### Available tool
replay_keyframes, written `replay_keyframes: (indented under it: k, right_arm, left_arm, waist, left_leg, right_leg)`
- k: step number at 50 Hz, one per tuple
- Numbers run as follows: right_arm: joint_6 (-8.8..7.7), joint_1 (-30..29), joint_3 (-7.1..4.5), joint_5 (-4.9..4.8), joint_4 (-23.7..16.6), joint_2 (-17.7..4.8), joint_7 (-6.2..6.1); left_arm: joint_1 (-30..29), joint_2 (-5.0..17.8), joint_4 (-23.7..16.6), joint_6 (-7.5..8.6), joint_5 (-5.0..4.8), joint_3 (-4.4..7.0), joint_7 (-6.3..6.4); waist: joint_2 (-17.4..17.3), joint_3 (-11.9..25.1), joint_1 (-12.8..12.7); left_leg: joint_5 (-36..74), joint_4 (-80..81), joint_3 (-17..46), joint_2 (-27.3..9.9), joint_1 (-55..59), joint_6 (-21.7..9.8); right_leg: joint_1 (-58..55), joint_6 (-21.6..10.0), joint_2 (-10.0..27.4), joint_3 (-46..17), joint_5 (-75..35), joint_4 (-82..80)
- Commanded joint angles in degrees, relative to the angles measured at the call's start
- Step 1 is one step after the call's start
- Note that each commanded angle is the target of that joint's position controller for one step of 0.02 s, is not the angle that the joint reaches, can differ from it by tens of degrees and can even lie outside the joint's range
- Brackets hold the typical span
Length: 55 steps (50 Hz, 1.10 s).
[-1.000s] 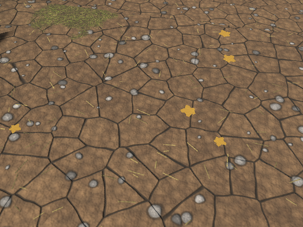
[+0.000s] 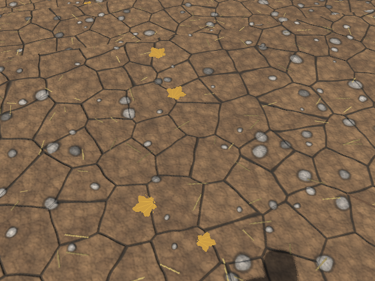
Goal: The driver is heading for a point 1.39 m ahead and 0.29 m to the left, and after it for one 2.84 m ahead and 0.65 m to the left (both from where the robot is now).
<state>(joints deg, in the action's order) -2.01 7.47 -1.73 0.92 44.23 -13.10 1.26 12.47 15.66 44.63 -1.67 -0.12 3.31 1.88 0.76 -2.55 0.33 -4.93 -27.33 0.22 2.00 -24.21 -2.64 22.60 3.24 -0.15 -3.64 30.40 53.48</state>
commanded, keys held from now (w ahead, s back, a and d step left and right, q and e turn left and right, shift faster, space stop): q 0.56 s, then no key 0.30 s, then w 0.14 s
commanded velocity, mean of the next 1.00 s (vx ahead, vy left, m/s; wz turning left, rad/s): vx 0.04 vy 0.00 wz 0.35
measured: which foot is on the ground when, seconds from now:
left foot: down 0.00-0.20, up 0.22-0.56, down 0.58-1.00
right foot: up 0.00-0.16, down 0.18-0.58, up 0.60-0.98, down 1.00-1.00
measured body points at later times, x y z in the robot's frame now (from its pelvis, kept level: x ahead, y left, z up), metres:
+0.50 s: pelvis +0.03 -0.01 +0.01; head +0.06 -0.01 +0.46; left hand +0.08 +0.29 -0.09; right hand +0.26 -0.24 -0.09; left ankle +0.01 +0.12 -0.69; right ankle +0.05 -0.14 -0.73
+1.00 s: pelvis +0.04 +0.02 +0.00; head +0.05 +0.02 +0.45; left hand +0.02 +0.32 -0.11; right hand +0.28 -0.15 -0.10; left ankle +0.00 +0.11 -0.73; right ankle +0.07 -0.10 -0.73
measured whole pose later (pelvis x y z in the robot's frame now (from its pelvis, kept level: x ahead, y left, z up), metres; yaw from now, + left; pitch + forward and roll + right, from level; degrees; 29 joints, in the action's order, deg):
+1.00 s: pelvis +0.04 +0.02 +0.00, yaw +24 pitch +1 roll +1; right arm 0.8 9.6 -1.8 -0.4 41.9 -14.3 -0.3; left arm 12.7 15.6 45.8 0.3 -0.4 3.3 1.0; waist 0.0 1.0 -0.5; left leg -15.9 -30.2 0.7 3.6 -15.7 -3.4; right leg 13.5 0.0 1.6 0.5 19.1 30.7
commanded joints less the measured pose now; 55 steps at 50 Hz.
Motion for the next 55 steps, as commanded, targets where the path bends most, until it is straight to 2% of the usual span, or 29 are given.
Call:
replay_keyframes:
  k: [1,6,8,9,10,11,12,13,15,19,22,26,28,29,30,31,32,33,35,38,41,43,46,48,50,51,52,53,55]
  right_arm:
    - [0.64,-2.24,-3.59,-0.47,-4.4,-11.93,-0.98]
    - [2.16,-1.95,-4.22,-1.44,-4.75,-11.9,-2.36]
    - [2.91,-2.54,-4.25,-2.06,-5.09,-11.59,-2.85]
    - [3.13,-1.74,-4.04,-2.27,-5.11,-10.7,-3.01]
    - [3.02,-2.11,-3.47,-2.14,-6.11,-8.33,-2.9]
    - [2.51,-2.95,-3.36,-2.21,-8.0,-7.42,-2.65]
    - [2.12,-1.12,-4.64,-1.37,-7.04,-10.95,-2.42]
    - [2.45,2.15,-5.51,-1.79,-5.25,-12.3,-2.2]
    - [3.87,5.22,-5.51,-1.51,-3.35,-11.0,-2.66]
    - [4.63,-0.56,-4.02,-2.35,-7.2,-7.64,-1.83]
    - [4.63,-2.63,-3.23,-2.18,-9.71,-6.77,-0.64]
    - [5.11,-1.0,-4.1,-2.25,-10.68,-8.91,0.35]
    - [5.26,3.15,-4.79,-2.0,-9.45,-9.25,0.26]
    - [5.16,5.61,-5.74,-1.89,-9.0,-11.87,-0.47]
    - [4.94,7.54,-7.3,-1.09,-10.08,-19.56,-1.68]
    - [3.8,8.05,-6.2,0.6,-10.85,-17.41,-1.09]
    - [2.69,7.18,-5.38,0.94,-10.45,-15.13,-0.68]
    - [2.01,4.23,-4.86,0.31,-10.02,-13.31,-0.89]
    - [2.06,-0.47,-3.9,-1.06,-10.03,-11.17,-1.47]
    - [1.92,-1.56,-3.1,-0.35,-9.61,-9.58,-2.02]
    - [1.94,-1.5,-3.01,-0.32,-8.56,-9.69,-2.28]
    - [2.11,-0.93,-3.04,-0.08,-7.68,-10.27,-2.07]
    - [2.39,0.79,-2.97,-0.95,-5.89,-11.17,-1.72]
    - [2.48,0.99,-2.98,-1.63,-5.27,-11.9,-1.79]
    - [1.71,-0.74,-1.97,-1.48,-5.63,-8.68,-1.69]
    - [0.83,-3.51,-1.39,-1.28,-7.51,-5.9,-1.49]
    - [-0.41,-5.56,-1.49,-1.91,-8.95,-5.86,-1.37]
    - [-1.23,-7.89,-2.57,-2.61,-9.65,-9.29,-1.33]
    - [-1.9,-4.28,-3.14,-2.63,-7.97,-9.26,-0.71]
  left_arm:
    - [5.67,4.31,-1.55,0.03,0.13,1.52,1.05]
    - [2.56,4.38,-2.26,1.04,0.13,1.72,0.74]
    - [4.34,4.3,-1.68,1.74,0.25,1.92,0.29]
    - [5.63,5.79,-1.65,1.95,0.57,2.4,0.31]
    - [7.75,10.18,-1.84,1.88,1.71,3.44,0.73]
    - [5.25,13.29,-2.33,1.69,2.76,4.3,0.69]
    - [1.18,10.74,-4.52,2.32,3.59,3.43,0.91]
    - [-2.95,8.32,-5.75,2.78,2.93,2.75,1.24]
    - [-6.1,6.86,-6.56,3.19,0.88,2.27,1.27]
    - [-2.15,7.76,-5.43,2.02,0.87,2.58,1.69]
    - [-1.54,10.39,-5.37,1.32,0.63,3.55,1.59]
    - [-2.11,12.05,-5.1,1.44,-0.68,4.31,0.55]
    - [-2.51,11.03,-4.38,1.75,-1.71,4.13,0.19]
    - [1.1,8.8,-2.95,2.08,-0.95,3.54,-0.23]
    - [0.41,3.96,-5.78,2.47,2.54,1.6,-0.85]
    - [-4.66,5.86,-7.19,2.62,1.67,2.05,-0.54]
    - [-6.73,8.45,-7.02,2.24,0.02,2.77,-0.27]
    - [-6.52,8.16,-6.43,1.81,-0.45,2.87,0.08]
    - [-4.31,8.37,-4.73,0.92,0.4,3.18,1.01]
    - [-1.25,6.6,-3.58,0.78,0.09,2.69,0.8]
    - [-3.13,4.72,-3.79,0.81,0.26,1.62,0.56]
    - [-3.66,5.35,-3.85,0.88,0.14,1.56,0.33]
    - [-2.62,6.0,-3.23,1.58,-0.34,1.56,-0.43]
    - [-0.45,5.64,-2.06,2.62,-0.45,1.47,-0.89]
    - [4.71,6.08,-0.41,4.0,-0.31,1.46,-0.93]
    - [8.63,9.83,0.87,4.65,-0.24,2.39,-0.78]
    - [11.75,12.65,1.83,5.22,-0.04,3.4,-1.24]
    - [11.0,11.37,1.22,5.83,0.74,3.06,-1.15]
    - [8.35,8.55,0.36,6.69,-0.02,2.23,-0.8]
  waist:
    - [-9.75,9.06,-1.42]
    - [-9.19,8.33,-0.91]
    - [-8.65,7.65,-2.64]
    - [-7.01,7.41,-3.23]
    - [0.92,6.98,-3.44]
    - [15.43,4.29,-2.09]
    - [12.99,4.74,-1.42]
    - [8.75,5.31,0.82]
    - [5.78,5.02,1.49]
    - [7.6,4.43,-2.02]
    - [9.22,6.04,-3.3]
    - [10.24,6.11,-2.55]
    - [8.42,6.63,0.01]
    - [1.94,8.55,0.19]
    - [-17.86,10.92,-0.74]
    - [-15.3,14.43,3.17]
    - [-9.57,12.61,3.69]
    - [-8.03,10.21,1.92]
    - [-7.08,8.2,-0.44]
    - [-7.71,9.07,-1.79]
    - [-8.24,8.04,-0.43]
    - [-8.79,6.94,0.48]
    - [-9.34,4.5,0.85]
    - [-8.19,2.01,-0.52]
    - [-4.43,1.81,-2.94]
    - [3.48,1.33,-3.67]
    - [12.64,-0.02,-4.76]
    - [12.6,-3.85,-6.05]
    - [8.26,-3.08,-3.37]
  left_leg:
    - [-2.09,12.05,17.26,-12.17,7.36,-9.79]
    - [-11.47,12.55,20.77,-11.89,5.64,-9.21]
    - [-13.53,10.75,20.52,-9.96,2.6,-7.22]
    - [-15.74,8.18,19.33,-8.05,-0.95,-5.06]
    - [-19.95,-0.96,14.01,-3.87,-8.39,-1.53]
    - [-25.46,-15.0,2.81,4.15,-13.5,1.23]
    - [-27.73,-27.86,5.54,1.37,-12.28,2.84]
    - [-25.13,-33.97,6.35,1.18,-12.07,3.53]
    - [-19.91,-39.82,5.53,0.19,-14.4,5.75]
    - [-15.32,-32.11,1.52,-2.15,-14.95,8.43]
    - [-16.49,-22.31,-1.2,-3.46,-7.75,7.87]
    - [-14.67,-11.33,-4.58,-2.43,-0.13,4.87]
    - [-5.2,0.7,-5.67,-0.39,8.86,1.7]
    - [6.31,5.02,-0.17,-2.54,18.87,-0.68]
    - [34.55,3.01,21.38,-19.47,31.39,-8.38]
    - [37.17,4.46,27.65,-26.19,27.25,-19.02]
    - [31.86,5.44,22.45,-23.16,24.45,-18.08]
    - [25.71,5.51,18.09,-19.45,22.32,-14.69]
    - [20.69,6.4,13.74,-15.63,17.54,-11.15]
    - [18.06,7.58,11.02,-13.63,15.17,-10.92]
    - [10.72,8.17,11.16,-13.18,14.25,-10.7]
    - [5.85,8.59,12.54,-13.55,12.73,-11.25]
    - [-22.61,12.61,16.58,-13.0,9.38,-10.62]
    - [-32.94,12.87,18.34,-12.37,5.78,-9.19]
    - [-32.4,6.66,16.59,-9.41,-0.74,-6.15]
    - [-28.35,-3.61,7.15,-3.12,-8.69,-2.55]
    - [-24.05,-16.71,-1.6,2.03,-14.56,0.16]
    - [-26.95,-25.44,1.55,-0.67,-20.81,0.38]
    - [-21.44,-31.54,3.5,-3.7,-25.24,0.01]
  right_leg:
    - [-2.61,0.02,-0.58,1.21,-4.72,-6.99]
    - [-5.39,-1.64,-1.24,0.62,-11.63,-15.87]
    - [-10.65,-3.25,-1.82,1.99,-16.92,-24.49]
    - [-14.87,-4.83,0.82,0.54,-17.65,-28.58]
    - [-18.8,-8.86,10.77,-8.73,-14.12,-33.4]
    - [-13.57,-15.84,20.92,-21.41,-19.45,-39.23]
    - [-11.52,-18.59,23.41,-21.98,-27.42,-38.89]
    - [-11.83,-16.68,20.72,-16.48,-32.85,-36.95]
    - [-14.74,-13.48,16.88,-8.62,-38.21,-34.4]
    - [-18.91,-14.4,15.48,-1.83,-40.71,-34.06]
    - [-18.55,-14.72,16.91,0.66,-41.36,-33.29]
    - [-17.53,-13.69,18.73,1.99,-41.62,-30.51]
    - [-14.21,-9.78,17.06,5.3,-37.9,-24.45]
    - [-7.65,-5.53,14.04,9.19,-30.5,-16.46]
    - [10.36,0.64,6.59,13.28,0.96,2.48]
    - [15.62,1.88,2.34,4.49,10.85,12.82]
    - [15.41,1.35,3.7,1.71,7.85,16.74]
    - [15.63,0.71,4.4,1.01,3.5,15.75]
    - [12.6,1.18,4.69,0.75,-3.54,12.65]
    - [7.05,1.74,3.74,1.28,-8.97,6.89]
    - [2.51,1.62,4.03,1.33,-9.83,-4.7]
    - [-0.74,1.32,3.6,1.91,-8.81,-9.73]
    - [-4.95,-0.51,1.51,5.2,-10.46,-17.52]
    - [-9.38,-3.2,0.14,6.96,-11.5,-23.8]
    - [-17.28,-7.39,4.42,0.84,-9.79,-28.21]
    - [-20.54,-11.66,10.61,-8.41,0.12,-32.56]
    - [-21.31,-17.2,18.96,-24.21,9.44,-41.58]
    - [-21.14,-19.97,23.19,-30.89,8.11,-45.09]
    - [-24.75,-17.47,19.88,-24.76,4.14,-44.18]
Velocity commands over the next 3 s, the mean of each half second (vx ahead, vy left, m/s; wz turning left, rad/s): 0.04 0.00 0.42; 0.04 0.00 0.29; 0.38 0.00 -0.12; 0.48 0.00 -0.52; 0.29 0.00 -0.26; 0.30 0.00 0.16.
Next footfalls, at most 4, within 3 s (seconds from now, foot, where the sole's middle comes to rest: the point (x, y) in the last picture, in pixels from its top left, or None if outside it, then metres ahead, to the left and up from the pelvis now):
0.18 right None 0.09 -0.14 -0.77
0.58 left None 0.04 0.13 -0.77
1.00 right None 0.10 -0.08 -0.77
1.38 left None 0.20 0.27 -0.77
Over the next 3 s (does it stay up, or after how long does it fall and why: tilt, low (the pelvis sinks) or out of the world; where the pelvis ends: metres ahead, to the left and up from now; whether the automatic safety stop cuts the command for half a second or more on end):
stays up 0.80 0.21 0.01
